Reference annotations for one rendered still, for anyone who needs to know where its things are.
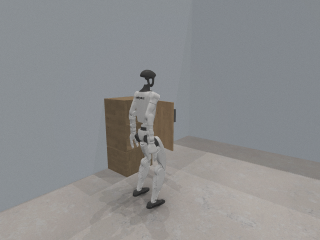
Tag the robot right upper arm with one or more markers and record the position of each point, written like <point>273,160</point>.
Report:
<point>154,98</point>

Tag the robot left thigh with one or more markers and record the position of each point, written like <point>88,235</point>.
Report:
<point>144,147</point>

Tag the cupboard door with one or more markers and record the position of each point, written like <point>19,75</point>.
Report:
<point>163,125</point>

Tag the handle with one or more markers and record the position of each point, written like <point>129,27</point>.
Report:
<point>174,120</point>

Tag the robot left hand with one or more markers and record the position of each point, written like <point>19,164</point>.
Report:
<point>132,137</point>

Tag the left robot forearm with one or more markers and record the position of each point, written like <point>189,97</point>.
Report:
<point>132,124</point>

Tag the robot left upper arm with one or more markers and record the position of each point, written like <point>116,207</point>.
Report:
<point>132,110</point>

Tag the robot right hand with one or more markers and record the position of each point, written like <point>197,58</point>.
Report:
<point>151,149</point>

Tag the humanoid robot torso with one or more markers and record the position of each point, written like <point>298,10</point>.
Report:
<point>142,101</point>

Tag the right robot forearm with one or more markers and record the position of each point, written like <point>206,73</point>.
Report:
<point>149,127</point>

